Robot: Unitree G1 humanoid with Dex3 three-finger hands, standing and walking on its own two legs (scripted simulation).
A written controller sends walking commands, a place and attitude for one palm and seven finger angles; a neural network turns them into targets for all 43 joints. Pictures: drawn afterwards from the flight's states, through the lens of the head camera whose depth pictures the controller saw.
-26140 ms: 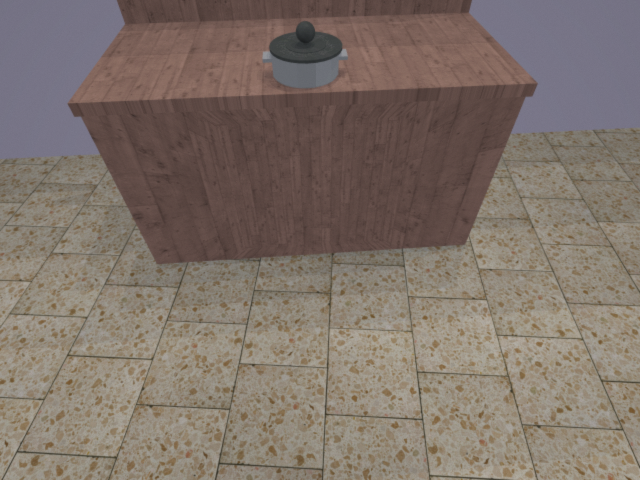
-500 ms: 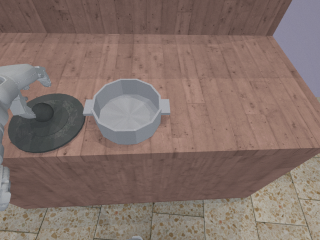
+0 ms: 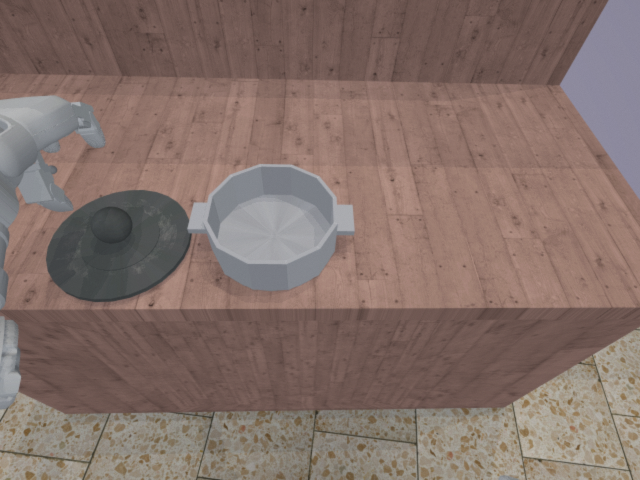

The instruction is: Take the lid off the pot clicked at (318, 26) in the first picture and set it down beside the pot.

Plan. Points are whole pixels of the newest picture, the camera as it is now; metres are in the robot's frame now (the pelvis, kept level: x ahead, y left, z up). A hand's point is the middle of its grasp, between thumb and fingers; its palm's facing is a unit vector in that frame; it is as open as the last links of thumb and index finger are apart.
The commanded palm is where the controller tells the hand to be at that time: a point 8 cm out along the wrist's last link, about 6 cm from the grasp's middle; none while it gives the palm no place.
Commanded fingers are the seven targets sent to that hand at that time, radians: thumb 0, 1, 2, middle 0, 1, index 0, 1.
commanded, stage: raise the empty hand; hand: left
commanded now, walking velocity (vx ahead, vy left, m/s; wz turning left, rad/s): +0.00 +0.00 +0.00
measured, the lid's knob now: (112, 225) +0.45 +0.32 +0.02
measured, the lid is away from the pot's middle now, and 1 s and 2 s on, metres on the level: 0.23 0.23 0.23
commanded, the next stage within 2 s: draw the hand back to the body in 0.20 s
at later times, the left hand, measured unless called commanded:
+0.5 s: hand (49, 165) +0.43 +0.32 +0.16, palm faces -0.30 -0.08 -0.95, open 11.1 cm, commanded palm +0.41 +0.31 +0.22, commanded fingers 0.00 -0.06 0.75 -0.39 -0.78 -0.39 -0.78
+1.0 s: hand (79, 165) +0.39 +0.26 +0.19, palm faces +0.31 -0.90 -0.32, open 11.0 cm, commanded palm +0.33 +0.30 +0.21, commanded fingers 0.00 0.08 0.77 -0.36 -0.71 -0.36 -0.71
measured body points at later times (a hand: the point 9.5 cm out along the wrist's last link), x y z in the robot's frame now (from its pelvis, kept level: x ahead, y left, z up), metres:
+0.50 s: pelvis +0.00 +0.01 +0.00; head +0.05 +0.02 +0.45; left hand +0.44 +0.32 +0.21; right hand +0.09 -0.26 -0.11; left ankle +0.04 +0.04 -0.73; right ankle -0.02 -0.16 -0.73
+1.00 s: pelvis +0.00 +0.00 +0.01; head +0.02 +0.02 +0.46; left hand +0.37 +0.30 +0.21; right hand +0.17 -0.22 -0.08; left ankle +0.04 +0.04 -0.73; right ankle -0.02 -0.16 -0.73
